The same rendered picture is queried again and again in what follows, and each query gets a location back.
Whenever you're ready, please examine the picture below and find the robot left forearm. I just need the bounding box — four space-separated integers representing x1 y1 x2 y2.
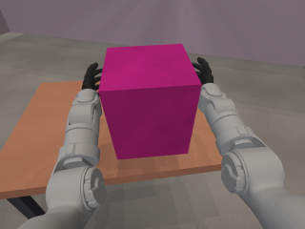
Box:
46 89 103 207

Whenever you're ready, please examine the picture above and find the robot right hand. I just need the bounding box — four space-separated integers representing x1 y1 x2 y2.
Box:
192 56 214 86

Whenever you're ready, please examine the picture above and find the table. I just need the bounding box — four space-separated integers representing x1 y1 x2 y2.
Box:
0 80 223 219

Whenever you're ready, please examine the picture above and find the robot right forearm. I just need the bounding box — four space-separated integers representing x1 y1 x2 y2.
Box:
197 83 285 181

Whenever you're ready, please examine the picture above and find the robot left upper arm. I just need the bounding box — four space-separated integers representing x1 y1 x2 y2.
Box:
17 165 107 229

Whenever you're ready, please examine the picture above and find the robot right upper arm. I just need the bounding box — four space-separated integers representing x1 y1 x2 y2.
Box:
221 147 305 229

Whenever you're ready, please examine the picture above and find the carton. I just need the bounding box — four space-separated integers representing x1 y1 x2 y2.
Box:
98 44 202 160

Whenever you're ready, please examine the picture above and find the robot left hand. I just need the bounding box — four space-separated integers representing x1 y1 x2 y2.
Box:
81 63 103 96

